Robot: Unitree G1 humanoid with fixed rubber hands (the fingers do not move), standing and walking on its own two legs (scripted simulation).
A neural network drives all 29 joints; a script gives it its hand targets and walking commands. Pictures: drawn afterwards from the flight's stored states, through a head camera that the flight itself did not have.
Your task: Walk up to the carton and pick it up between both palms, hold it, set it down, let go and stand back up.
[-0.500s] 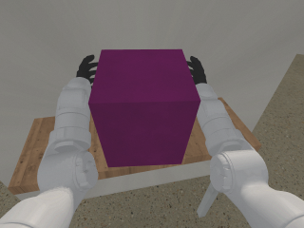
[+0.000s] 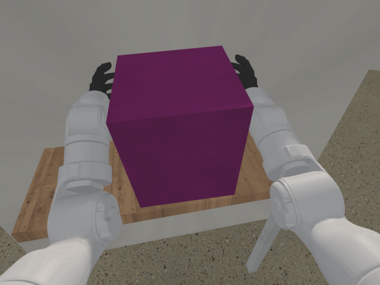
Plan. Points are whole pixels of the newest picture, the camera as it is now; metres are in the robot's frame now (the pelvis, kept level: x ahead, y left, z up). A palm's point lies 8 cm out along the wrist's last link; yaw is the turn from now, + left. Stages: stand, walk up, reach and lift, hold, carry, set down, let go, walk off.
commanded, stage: reach and lift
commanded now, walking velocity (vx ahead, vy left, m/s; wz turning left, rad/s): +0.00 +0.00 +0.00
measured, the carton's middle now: (179, 129) +0.36 +0.00 +0.18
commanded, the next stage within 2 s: hold in 1.08 s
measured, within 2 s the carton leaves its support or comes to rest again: neither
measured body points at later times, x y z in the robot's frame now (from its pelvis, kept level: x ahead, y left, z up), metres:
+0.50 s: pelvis +0.00 +0.00 +0.00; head -0.08 +0.02 +0.44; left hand +0.40 +0.16 +0.27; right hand +0.40 -0.15 +0.29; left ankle +0.07 +0.11 -0.75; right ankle -0.03 -0.11 -0.75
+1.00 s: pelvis +0.00 +0.00 +0.00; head -0.09 +0.02 +0.44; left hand +0.39 +0.16 +0.29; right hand +0.40 -0.15 +0.32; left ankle +0.07 +0.11 -0.75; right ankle -0.03 -0.11 -0.75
